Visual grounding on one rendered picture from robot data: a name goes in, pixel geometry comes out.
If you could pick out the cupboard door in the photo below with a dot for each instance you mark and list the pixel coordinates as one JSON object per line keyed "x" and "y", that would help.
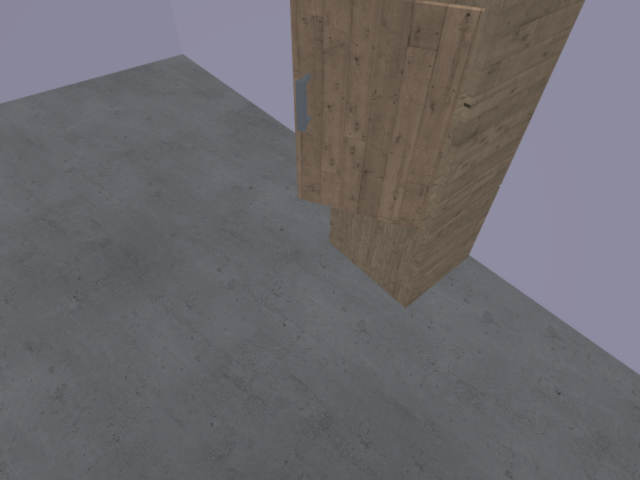
{"x": 386, "y": 76}

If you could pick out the handle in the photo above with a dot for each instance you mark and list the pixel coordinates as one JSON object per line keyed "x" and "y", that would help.
{"x": 301, "y": 103}

